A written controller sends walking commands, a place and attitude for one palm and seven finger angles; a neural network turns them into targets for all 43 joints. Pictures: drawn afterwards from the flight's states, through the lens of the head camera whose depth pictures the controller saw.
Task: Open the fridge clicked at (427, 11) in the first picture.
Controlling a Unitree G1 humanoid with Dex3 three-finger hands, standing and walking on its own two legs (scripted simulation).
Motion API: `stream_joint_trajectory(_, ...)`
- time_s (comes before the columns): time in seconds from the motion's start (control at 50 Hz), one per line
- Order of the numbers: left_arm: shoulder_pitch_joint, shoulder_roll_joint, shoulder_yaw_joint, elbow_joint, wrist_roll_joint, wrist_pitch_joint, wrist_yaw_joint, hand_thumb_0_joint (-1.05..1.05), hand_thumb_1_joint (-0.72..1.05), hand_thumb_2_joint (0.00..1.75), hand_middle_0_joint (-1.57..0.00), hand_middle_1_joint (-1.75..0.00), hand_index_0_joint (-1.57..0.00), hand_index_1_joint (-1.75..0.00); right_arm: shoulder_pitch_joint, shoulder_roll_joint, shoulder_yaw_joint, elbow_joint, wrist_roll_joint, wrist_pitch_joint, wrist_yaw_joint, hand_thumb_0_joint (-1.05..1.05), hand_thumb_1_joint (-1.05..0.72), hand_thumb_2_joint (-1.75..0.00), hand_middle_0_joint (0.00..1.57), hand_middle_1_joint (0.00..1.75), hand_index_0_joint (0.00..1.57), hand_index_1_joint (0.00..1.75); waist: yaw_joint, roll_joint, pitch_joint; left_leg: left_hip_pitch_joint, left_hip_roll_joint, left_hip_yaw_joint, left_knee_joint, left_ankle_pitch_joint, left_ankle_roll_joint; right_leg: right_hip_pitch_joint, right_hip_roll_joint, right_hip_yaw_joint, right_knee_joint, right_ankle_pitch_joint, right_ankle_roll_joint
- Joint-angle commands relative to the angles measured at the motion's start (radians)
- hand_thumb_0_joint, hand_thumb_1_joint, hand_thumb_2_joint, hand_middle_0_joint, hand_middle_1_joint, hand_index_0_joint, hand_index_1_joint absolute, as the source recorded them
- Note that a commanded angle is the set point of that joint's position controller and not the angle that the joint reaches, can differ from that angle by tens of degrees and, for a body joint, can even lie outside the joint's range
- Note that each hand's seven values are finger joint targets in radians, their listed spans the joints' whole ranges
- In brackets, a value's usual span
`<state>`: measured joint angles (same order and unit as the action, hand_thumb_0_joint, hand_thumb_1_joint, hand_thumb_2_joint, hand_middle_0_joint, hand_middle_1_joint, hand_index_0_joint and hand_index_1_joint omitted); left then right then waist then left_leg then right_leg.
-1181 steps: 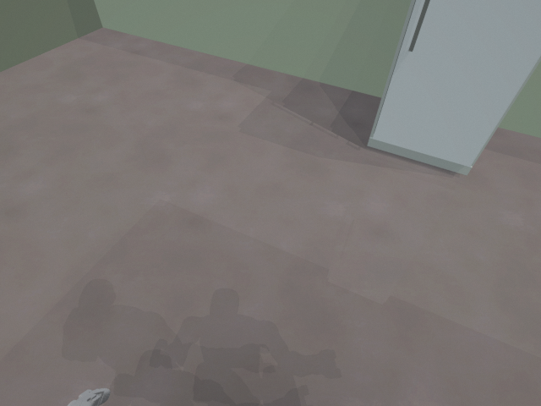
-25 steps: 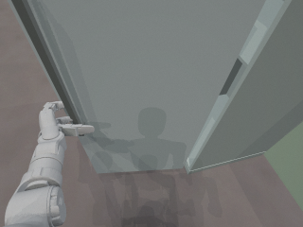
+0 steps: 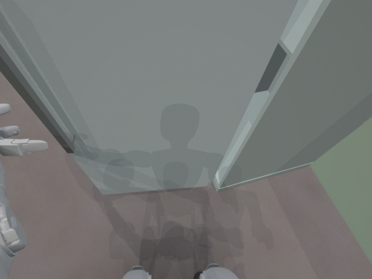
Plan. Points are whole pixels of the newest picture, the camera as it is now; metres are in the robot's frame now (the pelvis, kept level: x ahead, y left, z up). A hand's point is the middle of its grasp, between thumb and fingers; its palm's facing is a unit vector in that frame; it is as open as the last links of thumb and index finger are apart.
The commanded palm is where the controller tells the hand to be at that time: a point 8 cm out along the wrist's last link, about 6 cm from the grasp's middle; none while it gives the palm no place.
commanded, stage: slip the hand off the handle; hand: left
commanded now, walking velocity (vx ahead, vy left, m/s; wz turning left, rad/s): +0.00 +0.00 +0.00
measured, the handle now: (26, 81) +0.47 +0.30 +0.13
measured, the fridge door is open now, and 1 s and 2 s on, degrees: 79 79 79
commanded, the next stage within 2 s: draw the hand back to the body in 1.32 s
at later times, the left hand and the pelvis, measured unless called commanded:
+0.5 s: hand (5, 161) +0.36 +0.36 +0.01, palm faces +0.40 -0.89 -0.22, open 14.6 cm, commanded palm +0.31 +0.39 +0.04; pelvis +0.03 +0.04 +0.01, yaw -1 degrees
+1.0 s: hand (2, 183) +0.31 +0.34 +0.03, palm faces +0.45 -0.87 -0.22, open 14.6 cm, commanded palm +0.27 +0.38 +0.04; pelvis +0.00 +0.01 +0.01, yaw +3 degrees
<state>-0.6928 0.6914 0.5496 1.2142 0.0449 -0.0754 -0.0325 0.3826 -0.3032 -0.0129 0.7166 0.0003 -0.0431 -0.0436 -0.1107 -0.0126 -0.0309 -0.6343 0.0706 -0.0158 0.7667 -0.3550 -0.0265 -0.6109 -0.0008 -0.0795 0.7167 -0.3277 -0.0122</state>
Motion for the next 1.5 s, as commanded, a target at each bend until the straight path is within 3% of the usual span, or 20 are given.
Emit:
stream_joint_trajectory(0.0, -0.325, 0.406, 0.030, -0.185, -0.021, -0.059, -0.050, 0.00, -0.55, 0.20, -0.25, -1.15, -0.25, -1.15, 0.124, -0.170, -0.054, -0.058, 0.013, -0.016, -0.015, 0.00, -0.90, -0.90, 0.20, 0.30, 0.20, 0.30, 0.020, 0.128, -0.405, 0.112, -0.092, 0.034, -0.043, 0.233, 0.072, 0.280, 0.013, 0.098, -0.080, 0.327, 0.032)
stream_joint_trajectory(0.12, -0.226, 0.323, -0.019, -0.237, -0.043, -0.027, -0.107, 0.00, -0.55, 0.20, -0.25, -1.15, -0.25, -1.15, 0.126, -0.173, -0.059, -0.081, 0.018, -0.011, -0.021, 0.00, -0.90, -0.90, 0.20, 0.30, 0.20, 0.30, 0.036, 0.152, -0.400, 0.195, -0.079, 0.013, -0.051, 0.317, 0.067, 0.219, 0.032, 0.053, -0.075, 0.323, 0.018)
stream_joint_trajectory(0.18, -0.158, 0.263, -0.019, -0.364, -0.073, -0.053, -0.085, 0.00, -0.55, 0.20, -0.25, -1.15, -0.25, -1.15, 0.118, -0.169, -0.070, -0.097, 0.016, -0.016, -0.018, 0.00, -0.90, -0.90, 0.20, 0.30, 0.20, 0.30, 0.046, 0.152, -0.439, 0.278, -0.066, -0.008, -0.046, 0.423, 0.063, 0.198, 0.043, 0.035, -0.067, 0.337, 0.014)
stream_joint_trajectory(0.24, -0.041, 0.200, -0.016, -0.436, -0.103, -0.040, -0.057, 0.00, -0.55, 0.20, -0.25, -1.15, -0.25, -1.15, 0.089, -0.163, -0.073, -0.111, 0.024, -0.019, -0.010, 0.00, -0.90, -0.90, 0.20, 0.30, 0.20, 0.30, 0.062, 0.144, -0.401, 0.299, -0.056, -0.023, -0.058, 0.490, 0.054, 0.184, 0.048, 0.020, -0.069, 0.315, 0.012)
stream_joint_trajectory(0.38, 0.205, 0.134, -0.005, -0.778, -0.105, 0.052, 0.014, 0.00, -0.55, 0.20, -0.25, -1.15, -0.25, -1.15, 0.012, -0.135, -0.067, -0.170, 0.027, -0.046, 0.007, 0.00, -0.90, -0.90, 0.20, 0.30, 0.20, 0.30, 0.112, 0.254, -0.394, 0.394, -0.036, -0.049, -0.090, 0.717, 0.022, 0.212, 0.050, 0.000, -0.073, 0.315, 0.009)
stream_joint_trajectory(0.48, 0.300, 0.013, -0.051, -0.916, -0.134, 0.092, 0.047, 0.00, -0.55, 0.20, -0.25, -1.15, -0.25, -1.15, -0.038, -0.117, -0.061, -0.174, 0.022, -0.072, 0.001, 0.00, -0.90, -0.90, 0.20, 0.30, 0.20, 0.30, 0.096, 0.199, -0.323, 0.394, -0.027, -0.062, -0.113, 0.693, 0.004, 0.210, 0.055, -0.012, -0.088, 0.275, 0.010)
stream_joint_trajectory(0.54, 0.304, -0.013, -0.062, -0.902, -0.144, 0.131, 0.039, 0.00, -0.55, 0.20, -0.25, -1.15, -0.25, -1.15, -0.067, -0.119, -0.055, -0.166, 0.024, -0.078, -0.010, 0.00, -0.90, -0.90, 0.20, 0.30, 0.20, 0.30, 0.087, 0.154, -0.260, 0.344, -0.033, -0.062, -0.136, 0.556, 0.006, 0.207, 0.052, -0.015, -0.100, 0.229, 0.007)
stream_joint_trajectory(0.66, 0.264, -0.090, -0.157, -0.974, -0.145, 0.162, 0.017, 0.00, -0.55, 0.20, -0.25, -1.15, -0.25, -1.15, -0.121, -0.112, -0.038, -0.174, 0.027, -0.105, -0.039, 0.00, -0.90, -0.90, 0.20, 0.30, 0.20, 0.30, 0.069, 0.153, -0.210, 0.337, -0.048, -0.067, -0.164, 0.351, 0.012, 0.194, 0.044, -0.017, -0.121, 0.142, 0.000)
stream_joint_trajectory(0.72, 0.290, -0.066, -0.127, -0.961, -0.148, 0.147, 0.022, 0.00, -0.55, 0.20, -0.25, -1.15, -0.25, -1.15, -0.143, -0.110, -0.029, -0.171, 0.022, -0.121, -0.052, 0.00, -0.90, -0.90, 0.20, 0.30, 0.20, 0.30, 0.087, 0.126, -0.216, 0.317, -0.062, -0.064, -0.175, 0.251, 0.021, 0.212, 0.039, -0.013, -0.125, 0.115, -0.003)
stream_joint_trajectory(0.76, 0.208, -0.006, -0.092, -0.942, -0.140, 0.130, 0.032, 0.00, -0.55, 0.20, -0.25, -1.15, -0.25, -1.15, -0.148, -0.113, -0.022, -0.155, 0.021, -0.128, -0.067, 0.00, -0.90, -0.90, 0.20, 0.30, 0.20, 0.30, 0.077, 0.104, -0.196, 0.289, -0.069, -0.059, -0.180, 0.173, 0.027, 0.212, 0.034, -0.006, -0.131, 0.085, -0.003)
stream_joint_trajectory(0.82, 0.120, 0.001, -0.104, -0.867, -0.123, 0.111, 0.038, 0.00, -0.55, 0.20, -0.25, -1.15, -0.25, -1.15, -0.158, -0.105, -0.010, -0.136, 0.019, -0.141, -0.080, 0.00, -0.90, -0.90, 0.20, 0.30, 0.20, 0.30, 0.069, 0.120, -0.163, 0.264, -0.080, -0.049, -0.186, 0.087, 0.032, 0.199, 0.025, 0.006, -0.145, 0.039, 0.000)
stream_joint_trajectory(0.9, 0.112, 0.054, -0.082, -0.812, -0.117, 0.085, 0.020, 0.00, -0.55, 0.20, -0.25, -1.15, -0.25, -1.15, -0.145, -0.107, -0.011, -0.124, 0.017, -0.152, -0.086, 0.00, -0.90, -0.90, 0.20, 0.30, 0.20, 0.30, 0.086, 0.155, -0.243, 0.287, -0.089, -0.030, -0.171, 0.128, 0.039, 0.246, 0.020, 0.022, -0.152, 0.081, -0.001)
stream_joint_trajectory(0.98, 0.193, 0.084, -0.050, -0.696, -0.134, 0.092, -0.015, 0.00, -0.55, 0.20, -0.25, -1.15, -0.25, -1.15, -0.126, -0.110, -0.014, -0.121, 0.022, -0.153, -0.082, 0.00, -0.90, -0.90, 0.20, 0.30, 0.20, 0.30, 0.105, 0.116, -0.242, 0.244, -0.093, -0.012, -0.158, 0.171, 0.046, 0.293, 0.013, 0.032, -0.151, 0.153, 0.004)
stream_joint_trajectory(1.08, 0.228, 0.124, -0.011, -0.625, -0.149, 0.106, -0.043, 0.00, -0.55, 0.20, -0.25, -1.15, -0.25, -1.15, -0.106, -0.125, -0.025, -0.134, 0.029, -0.145, -0.068, 0.00, -0.90, -0.90, 0.20, 0.30, 0.20, 0.30, 0.105, 0.039, -0.214, 0.184, -0.096, 0.005, -0.135, 0.170, 0.055, 0.300, 0.002, 0.057, -0.147, 0.190, 0.021)
stream_joint_trajectory(1.16, 0.216, 0.195, 0.049, -0.623, -0.149, 0.065, -0.055, 0.00, -0.55, 0.20, -0.25, -1.15, -0.25, -1.15, -0.086, -0.132, -0.039, -0.137, 0.028, -0.141, -0.063, 0.00, -0.90, -0.90, 0.20, 0.30, 0.20, 0.30, 0.104, 0.003, -0.232, 0.146, -0.096, 0.014, -0.101, 0.169, 0.060, 0.306, -0.006, 0.093, -0.130, 0.203, 0.034)
stream_joint_trajectory(1.28, 0.177, 0.185, 0.029, -0.679, -0.156, 0.003, -0.078, 0.00, -0.55, 0.20, -0.25, -1.15, -0.25, -1.15, -0.062, -0.134, -0.050, -0.125, 0.030, -0.145, -0.064, 0.00, -0.90, -0.90, 0.20, 0.30, 0.20, 0.30, 0.084, 0.087, -0.285, 0.189, -0.092, 0.018, -0.080, 0.203, 0.064, 0.281, 0.005, 0.092, -0.106, 0.246, 0.030)
stream_joint_trajectory(1.42, 0.242, 0.178, 0.036, -0.689, -0.161, 0.019, -0.074, 0.00, -0.55, 0.20, -0.25, -1.15, -0.25, -1.15, -0.066, -0.134, -0.048, -0.128, 0.032, -0.151, -0.069, 0.00, -0.90, -0.90, 0.20, 0.30, 0.20, 0.30, 0.102, 0.113, -0.297, 0.218, -0.092, 0.008, -0.097, 0.237, 0.062, 0.277, 0.015, 0.061, -0.098, 0.255, 0.020)
stream_joint_trajectory(1.44, 0.175, 0.088, 0.024, -0.901, -0.259, -0.138, -0.139, 0.00, -0.55, 0.20, -0.25, -1.15, -0.25, -1.15, -0.065, -0.127, -0.050, -0.139, 0.020, -0.175, -0.073, 0.00, -0.90, -0.90, 0.20, 0.30, 0.20, 0.30, 0.076, 0.111, -0.306, 0.243, -0.087, -0.007, -0.062, 0.284, 0.053, 0.269, 0.032, 0.059, -0.075, 0.321, 0.009)
stream_joint_trajectory(1.46, 0.238, 0.122, 0.054, -0.885, -0.273, -0.215, -0.175, 0.00, -0.55, 0.20, -0.25, -1.15, -0.25, -1.15, -0.072, -0.126, -0.049, -0.123, 0.015, -0.181, -0.077, 0.00, -0.90, -0.90, 0.20, 0.30, 0.20, 0.30, 0.108, 0.121, -0.359, 0.260, -0.084, 0.003, -0.047, 0.320, 0.053, 0.302, 0.036, 0.072, -0.048, 0.359, 0.003)
stream_joint_trajectory(1.48, 0.303, 0.099, 0.038, -0.881, -0.288, -0.250, -0.197, 0.00, -0.55, 0.20, -0.25, -1.15, -0.25, -1.15, -0.085, -0.119, -0.044, -0.130, 0.017, -0.186, -0.073, 0.00, -0.90, -0.90, 0.20, 0.30, 0.20, 0.30, 0.120, 0.155, -0.353, 0.273, -0.085, 0.006, -0.048, 0.331, 0.053, 0.301, 0.038, 0.071, -0.039, 0.372, 0.000)
